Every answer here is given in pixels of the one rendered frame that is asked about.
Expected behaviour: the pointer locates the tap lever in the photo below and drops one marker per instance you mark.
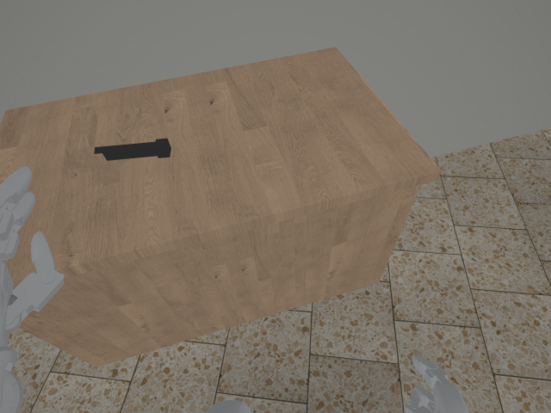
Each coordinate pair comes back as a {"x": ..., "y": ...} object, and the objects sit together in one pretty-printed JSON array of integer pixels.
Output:
[{"x": 160, "y": 148}]

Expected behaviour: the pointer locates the right robot hand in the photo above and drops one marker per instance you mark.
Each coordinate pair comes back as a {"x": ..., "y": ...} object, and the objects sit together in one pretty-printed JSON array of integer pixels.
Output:
[{"x": 447, "y": 397}]

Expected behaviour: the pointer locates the left robot forearm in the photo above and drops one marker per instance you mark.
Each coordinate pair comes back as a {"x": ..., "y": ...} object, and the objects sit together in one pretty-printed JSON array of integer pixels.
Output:
[{"x": 11, "y": 391}]

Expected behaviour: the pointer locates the left robot hand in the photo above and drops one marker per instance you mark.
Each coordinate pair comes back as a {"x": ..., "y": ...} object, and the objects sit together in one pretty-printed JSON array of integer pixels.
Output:
[{"x": 36, "y": 289}]

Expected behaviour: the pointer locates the counter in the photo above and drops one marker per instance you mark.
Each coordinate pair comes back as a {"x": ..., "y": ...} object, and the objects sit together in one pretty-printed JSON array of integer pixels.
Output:
[{"x": 288, "y": 182}]

